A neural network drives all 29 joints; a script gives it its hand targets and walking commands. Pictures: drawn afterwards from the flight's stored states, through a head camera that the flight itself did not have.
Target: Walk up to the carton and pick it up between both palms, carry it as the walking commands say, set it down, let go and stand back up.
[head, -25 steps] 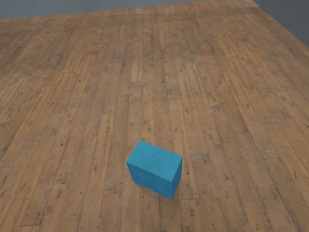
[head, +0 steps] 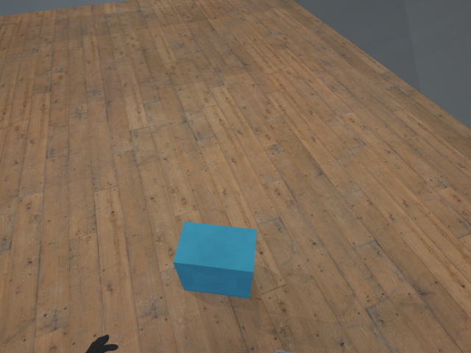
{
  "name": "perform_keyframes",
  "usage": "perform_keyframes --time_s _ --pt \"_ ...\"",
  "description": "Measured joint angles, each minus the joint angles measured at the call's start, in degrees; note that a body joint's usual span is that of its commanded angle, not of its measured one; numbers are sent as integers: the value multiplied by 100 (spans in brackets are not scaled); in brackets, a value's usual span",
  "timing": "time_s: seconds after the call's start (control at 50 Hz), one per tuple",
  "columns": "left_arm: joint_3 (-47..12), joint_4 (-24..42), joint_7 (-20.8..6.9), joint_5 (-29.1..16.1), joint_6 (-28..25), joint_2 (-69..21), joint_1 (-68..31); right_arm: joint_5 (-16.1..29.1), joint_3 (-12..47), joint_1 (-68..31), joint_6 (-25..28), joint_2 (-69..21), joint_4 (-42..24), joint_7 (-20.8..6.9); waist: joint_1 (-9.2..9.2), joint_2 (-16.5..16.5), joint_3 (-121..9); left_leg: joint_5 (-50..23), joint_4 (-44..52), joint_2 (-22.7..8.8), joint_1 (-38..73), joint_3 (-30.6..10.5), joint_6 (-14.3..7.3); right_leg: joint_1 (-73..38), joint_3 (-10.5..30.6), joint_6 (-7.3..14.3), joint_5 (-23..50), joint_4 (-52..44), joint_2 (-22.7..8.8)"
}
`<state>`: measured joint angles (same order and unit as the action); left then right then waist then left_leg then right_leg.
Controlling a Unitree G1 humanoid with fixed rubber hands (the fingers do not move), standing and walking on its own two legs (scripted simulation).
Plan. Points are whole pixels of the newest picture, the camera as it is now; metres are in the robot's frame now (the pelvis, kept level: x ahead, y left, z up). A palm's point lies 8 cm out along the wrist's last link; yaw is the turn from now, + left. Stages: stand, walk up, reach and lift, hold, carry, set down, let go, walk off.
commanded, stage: walk up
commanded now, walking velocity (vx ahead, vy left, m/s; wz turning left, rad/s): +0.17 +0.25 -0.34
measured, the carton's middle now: (218, 261) +0.55 +0.05 -0.63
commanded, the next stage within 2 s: none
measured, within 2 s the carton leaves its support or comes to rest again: neither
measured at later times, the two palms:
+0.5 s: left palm out of the picture +0.14 +0.40 -0.16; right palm (309, 306) +0.24 -0.15 -0.13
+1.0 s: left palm (68, 302) +0.27 +0.32 -0.11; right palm out of the picture +0.15 -0.20 -0.14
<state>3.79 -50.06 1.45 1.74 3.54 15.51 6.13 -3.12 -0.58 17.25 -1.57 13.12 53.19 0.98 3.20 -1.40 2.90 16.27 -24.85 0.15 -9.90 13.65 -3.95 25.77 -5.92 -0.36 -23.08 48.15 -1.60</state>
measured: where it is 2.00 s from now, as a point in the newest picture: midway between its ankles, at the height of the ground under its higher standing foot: outside the picture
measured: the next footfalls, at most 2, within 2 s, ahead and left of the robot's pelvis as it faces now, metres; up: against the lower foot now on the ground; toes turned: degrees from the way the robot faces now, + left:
right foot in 0.10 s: +0.04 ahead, -0.06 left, +0.00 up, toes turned -10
left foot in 0.46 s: +0.30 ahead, +0.27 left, +0.00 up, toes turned +2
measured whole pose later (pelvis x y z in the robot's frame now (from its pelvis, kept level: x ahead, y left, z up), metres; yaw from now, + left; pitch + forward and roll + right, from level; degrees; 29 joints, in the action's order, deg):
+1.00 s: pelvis +0.15 +0.09 +0.00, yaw -13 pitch -2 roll +0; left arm 1.1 -56.1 -0.9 1.8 1.4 12.4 10.3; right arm -1.3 -5.2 12.5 -4.3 17.4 52.2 0.5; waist -1.3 4.1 3.1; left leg 22.4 -45.6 -6.0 -24.4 -0.3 2.3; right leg 12.5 -2.6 0.6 -16.0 30.0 -1.0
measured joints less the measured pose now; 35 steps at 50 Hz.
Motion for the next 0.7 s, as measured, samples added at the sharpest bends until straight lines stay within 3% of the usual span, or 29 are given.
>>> perform_keyframes --time_s 0.06,0.1,0.14,0.2,0.24,0.32,0.4,0.44,0.46,0.5,0.54,0.58,0.64,0.7 --pt "-94 57 -15 -33 -50 -258 -200 10 -74 287 16 82 214 -21 106 170 -122 221 -109 121 46 148 -92 -506 -127 124 -52 -744 9" --pt "-147 48 -39 -40 -149 -384 -203 56 -127 528 42 120 328 -56 100 291 -234 448 -322 162 29 221 -122 -981 -215 316 113 -1391 -27" --pt "-156 -46 -26 -1 -278 -431 -113 104 -188 625 71 90 394 -107 -21 443 -231 759 -1130 74 -219 -48 62 -1116 -215 369 276 -1466 32" --pt "-109 -337 -8 22 -387 -249 366 98 -215 460 122 -22 306 -183 -182 334 -225 682 -2630 -29 -858 -628 372 -1511 -30 256 304 -1817 -10" --pt "-58 -546 -24 11 -447 -138 735 89 -231 244 166 -28 166 -242 -283 240 -213 398 -2862 -216 -1197 -881 516 -1808 107 131 435 -2210 -92" --pt "-46 -807 -106 8 -556 -85 1273 88 -223 -249 178 134 -37 -335 -463 132 -106 -136 -2260 -555 -1661 -1139 727 -2261 268 -104 538 -2734 -348" --pt "-83 -942 -166 25 -550 -141 1558 120 -137 -691 132 311 -133 -367 -586 88 13 -616 -1153 -650 -1668 -986 748 -2548 292 -427 365 -2831 -621" --pt "-115 -996 -147 -35 -491 -170 1614 162 -93 -846 235 383 -151 -285 -649 155 95 -1329 -534 -701 -1404 -904 677 -2503 337 -518 111 -2431 -638" --pt "-132 -1010 -132 -64 -466 -175 1625 164 -105 -881 322 412 -134 -238 -680 217 108 -1542 -486 -783 -1315 -889 721 -2323 401 -447 -92 -1957 -592" --pt "-95 -990 -80 -111 -355 -30 1375 224 -112 -941 387 234 -77 -154 -675 35 263 -598 -860 -771 -1405 -838 628 -1688 808 -341 -880 -493 -407" --pt "-7 -873 -53 -107 -199 130 1065 235 -55 -954 301 28 -119 -88 -677 -127 448 -522 -1003 -822 -1440 -817 589 -977 923 -309 -1174 909 -108" --pt "51 -758 -106 -81 -63 242 831 203 -44 -900 201 -85 -144 -20 -600 -185 495 -709 -849 -891 -1357 -801 577 -416 761 -284 -875 1764 53" --pt "74 -640 -212 -37 78 287 581 162 -116 -799 119 -123 -111 37 -493 -179 423 -802 -597 -924 -1184 -764 565 38 515 -237 -331 2230 79" --pt "40 -542 -290 -30 183 211 403 137 -219 -716 83 -51 -60 75 -455 -84 293 -846 -421 -974 -1033 -693 561 88 395 -243 -77 1885 61"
